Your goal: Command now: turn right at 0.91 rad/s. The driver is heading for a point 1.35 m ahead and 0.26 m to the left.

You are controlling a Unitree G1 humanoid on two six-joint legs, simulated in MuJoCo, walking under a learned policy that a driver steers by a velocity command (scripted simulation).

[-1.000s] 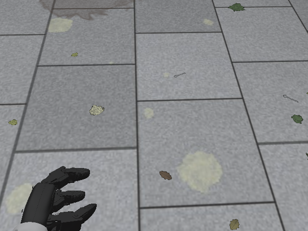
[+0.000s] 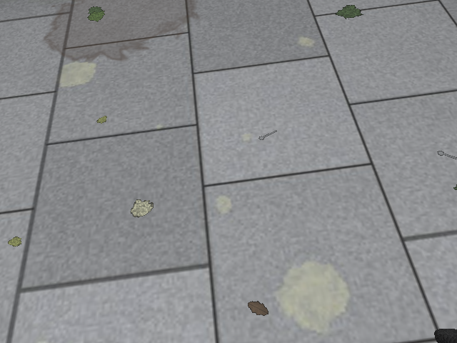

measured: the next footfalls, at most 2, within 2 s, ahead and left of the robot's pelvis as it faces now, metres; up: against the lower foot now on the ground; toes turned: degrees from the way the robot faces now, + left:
left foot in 0.30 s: +0.10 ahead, +0.15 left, +0.00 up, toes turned -8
left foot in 1.04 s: +0.34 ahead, +0.25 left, +0.00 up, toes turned +35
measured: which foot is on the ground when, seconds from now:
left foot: up 0.00-0.28, down 0.30-0.56, up 0.58-1.00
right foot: down 0.00-1.00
